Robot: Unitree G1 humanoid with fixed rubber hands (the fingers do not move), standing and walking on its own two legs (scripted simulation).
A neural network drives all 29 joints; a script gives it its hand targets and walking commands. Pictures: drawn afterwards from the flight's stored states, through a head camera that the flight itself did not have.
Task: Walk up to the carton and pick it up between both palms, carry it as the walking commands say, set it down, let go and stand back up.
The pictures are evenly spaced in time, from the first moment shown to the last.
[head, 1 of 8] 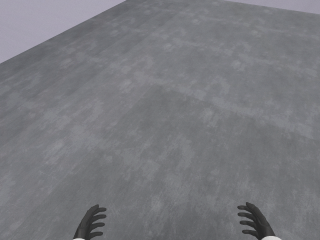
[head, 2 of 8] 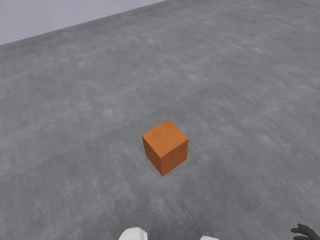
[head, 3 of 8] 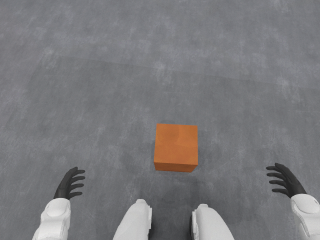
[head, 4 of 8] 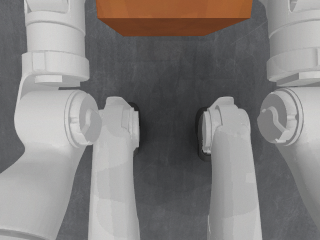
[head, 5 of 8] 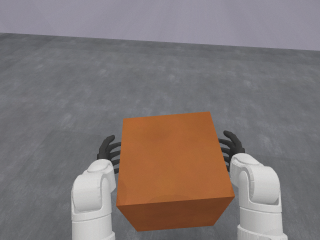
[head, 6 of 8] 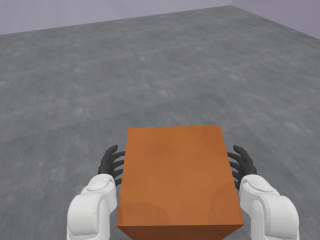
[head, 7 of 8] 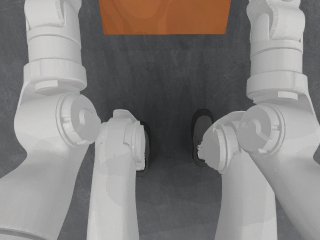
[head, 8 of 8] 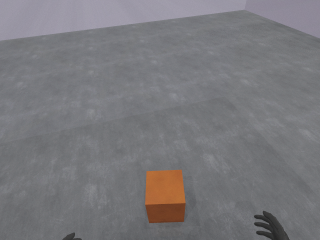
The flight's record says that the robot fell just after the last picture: no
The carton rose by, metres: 0.67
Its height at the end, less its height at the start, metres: +0.00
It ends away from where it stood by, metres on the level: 1.44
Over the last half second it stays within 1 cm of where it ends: yes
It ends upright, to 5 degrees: yes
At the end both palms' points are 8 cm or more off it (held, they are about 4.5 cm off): yes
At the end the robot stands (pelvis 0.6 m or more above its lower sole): yes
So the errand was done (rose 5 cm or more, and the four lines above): yes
